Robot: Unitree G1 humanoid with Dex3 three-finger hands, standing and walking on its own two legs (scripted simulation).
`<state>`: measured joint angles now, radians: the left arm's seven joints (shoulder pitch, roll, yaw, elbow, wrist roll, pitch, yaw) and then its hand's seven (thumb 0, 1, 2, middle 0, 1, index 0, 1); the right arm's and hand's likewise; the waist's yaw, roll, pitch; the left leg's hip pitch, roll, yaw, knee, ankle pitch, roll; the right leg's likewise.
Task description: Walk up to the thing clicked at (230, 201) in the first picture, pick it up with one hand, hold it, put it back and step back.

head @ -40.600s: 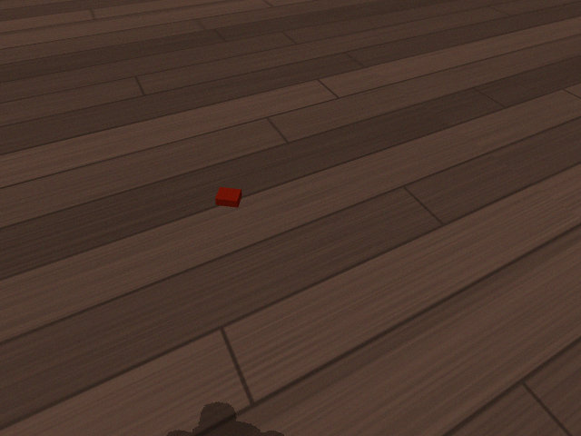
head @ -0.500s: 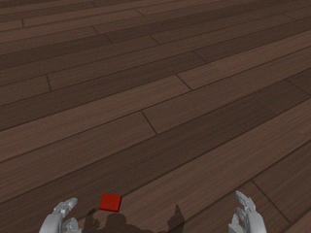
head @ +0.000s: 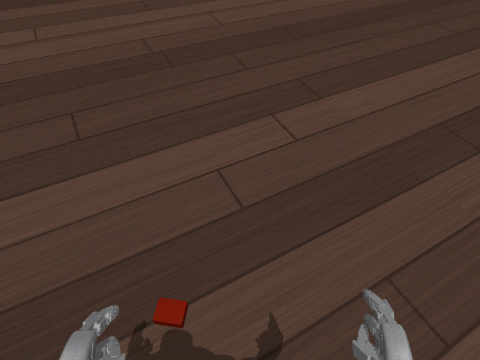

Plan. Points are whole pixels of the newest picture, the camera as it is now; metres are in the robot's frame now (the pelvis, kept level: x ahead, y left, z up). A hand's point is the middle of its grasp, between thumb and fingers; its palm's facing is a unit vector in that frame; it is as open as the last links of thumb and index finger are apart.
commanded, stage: home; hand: left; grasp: from above
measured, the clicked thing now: (171, 312) +0.43 +0.23 -0.69
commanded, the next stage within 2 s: stand in 0.84 s
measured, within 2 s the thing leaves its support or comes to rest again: neither
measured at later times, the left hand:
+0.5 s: hand (122, 357) +0.16 +0.18 -0.05, palm faces +0.05 -0.98 -0.20, open 7.4 cm
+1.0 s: hand (121, 356) +0.17 +0.19 -0.06, palm faces +0.02 -0.96 -0.27, open 7.4 cm
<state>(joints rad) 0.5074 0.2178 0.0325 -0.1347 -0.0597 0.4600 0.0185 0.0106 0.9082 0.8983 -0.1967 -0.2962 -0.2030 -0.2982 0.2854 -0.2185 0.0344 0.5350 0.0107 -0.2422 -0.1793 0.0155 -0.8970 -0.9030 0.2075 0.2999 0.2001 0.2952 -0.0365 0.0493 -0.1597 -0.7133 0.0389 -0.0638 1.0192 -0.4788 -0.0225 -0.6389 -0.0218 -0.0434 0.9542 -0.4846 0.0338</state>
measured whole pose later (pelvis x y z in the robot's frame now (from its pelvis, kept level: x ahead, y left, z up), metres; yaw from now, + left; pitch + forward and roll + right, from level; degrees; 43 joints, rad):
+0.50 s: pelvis +0.00 +0.00 +0.00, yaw +0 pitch +10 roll -3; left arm 0.50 0.22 0.03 -0.13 -0.06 0.46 0.02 0.01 0.91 0.90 -0.20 -0.30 -0.20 -0.30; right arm 0.29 -0.22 0.03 0.53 0.01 -0.23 -0.18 0.02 -0.90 -0.90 0.21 0.30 0.20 0.30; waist -0.04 0.05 -0.16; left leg -0.71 0.04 -0.06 1.02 -0.49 -0.02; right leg -0.64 -0.02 -0.04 0.96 -0.49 0.03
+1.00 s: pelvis +0.00 +0.00 +0.01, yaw +1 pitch +6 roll -1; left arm 0.37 0.24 0.00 0.11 0.01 0.27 0.03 0.01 0.91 0.90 -0.20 -0.30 -0.21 -0.30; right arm 0.23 -0.24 0.01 0.63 -0.06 -0.17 -0.13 0.01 -0.90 -0.90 0.21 0.30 0.20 0.29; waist -0.01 0.02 -0.07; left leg -0.62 0.02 -0.05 0.98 -0.47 -0.02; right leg -0.56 -0.04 -0.03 0.94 -0.49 0.03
